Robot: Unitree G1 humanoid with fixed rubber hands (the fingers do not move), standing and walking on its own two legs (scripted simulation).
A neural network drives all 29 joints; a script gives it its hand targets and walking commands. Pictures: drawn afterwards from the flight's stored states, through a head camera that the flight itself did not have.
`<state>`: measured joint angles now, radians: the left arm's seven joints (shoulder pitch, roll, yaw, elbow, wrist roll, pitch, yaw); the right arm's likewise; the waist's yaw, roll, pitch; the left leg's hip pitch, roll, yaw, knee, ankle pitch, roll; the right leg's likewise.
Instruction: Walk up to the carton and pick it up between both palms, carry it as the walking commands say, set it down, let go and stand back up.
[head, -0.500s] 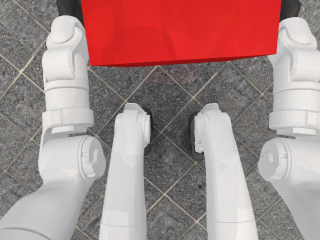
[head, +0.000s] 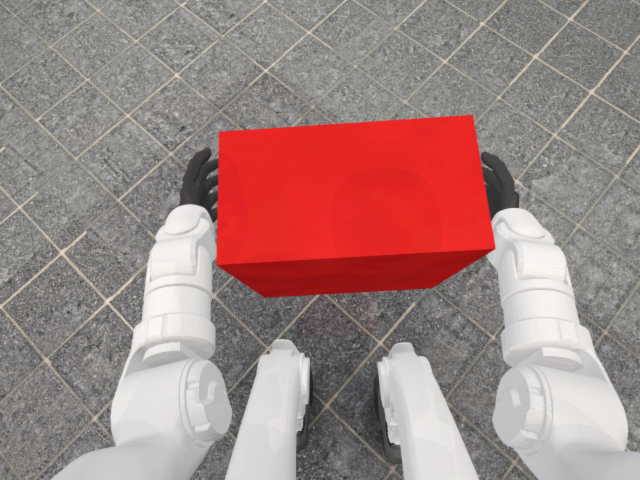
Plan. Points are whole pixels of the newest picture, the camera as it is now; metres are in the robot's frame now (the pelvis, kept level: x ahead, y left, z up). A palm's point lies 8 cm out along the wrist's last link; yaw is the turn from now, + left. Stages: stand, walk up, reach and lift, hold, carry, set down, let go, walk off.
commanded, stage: reach and lift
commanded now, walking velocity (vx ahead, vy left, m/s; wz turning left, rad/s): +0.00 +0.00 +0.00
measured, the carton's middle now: (346, 225) +0.43 +0.00 -0.11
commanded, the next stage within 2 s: none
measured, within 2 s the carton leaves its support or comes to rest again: neither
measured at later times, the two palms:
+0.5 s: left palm (179, 201) +0.42 +0.18 +0.02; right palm (529, 200) +0.41 -0.19 +0.02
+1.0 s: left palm (131, 178) +0.40 +0.19 +0.11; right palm (574, 175) +0.40 -0.19 +0.11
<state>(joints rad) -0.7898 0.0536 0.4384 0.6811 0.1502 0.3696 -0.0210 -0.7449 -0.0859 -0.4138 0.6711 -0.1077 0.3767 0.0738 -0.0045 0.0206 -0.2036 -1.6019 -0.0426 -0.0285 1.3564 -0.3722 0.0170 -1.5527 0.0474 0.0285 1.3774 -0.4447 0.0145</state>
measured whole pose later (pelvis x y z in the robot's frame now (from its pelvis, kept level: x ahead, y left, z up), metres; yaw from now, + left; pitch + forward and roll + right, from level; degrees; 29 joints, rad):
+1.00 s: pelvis +0.07 +0.00 +0.14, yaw +1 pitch +20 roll -1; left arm -0.39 -0.02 0.35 0.50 0.20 0.38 -0.09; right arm -0.35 0.03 -0.38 0.46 -0.17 0.40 0.12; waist 0.00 0.00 -0.15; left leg -0.79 -0.04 -0.05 0.68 -0.23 0.02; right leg -0.74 0.03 0.04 0.68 -0.28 0.01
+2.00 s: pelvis +0.08 -0.01 +0.18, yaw +1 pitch -5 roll +0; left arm -0.26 0.00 0.25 0.26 0.20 0.70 -0.12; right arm -0.19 0.05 -0.29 0.18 -0.19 0.71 0.12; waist -0.01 0.00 0.00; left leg -0.08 -0.03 -0.06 0.29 -0.12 0.01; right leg -0.04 0.02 0.05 0.29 -0.17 -0.01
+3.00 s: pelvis +0.09 -0.01 +0.18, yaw +1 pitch -5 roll +0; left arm -0.15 -0.01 0.21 0.11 0.18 0.73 -0.11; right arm -0.11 0.04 -0.23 0.08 -0.16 0.72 0.12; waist 0.00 0.00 0.03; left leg -0.06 -0.02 -0.05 0.25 -0.11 0.01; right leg -0.02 0.02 0.06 0.26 -0.16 -0.01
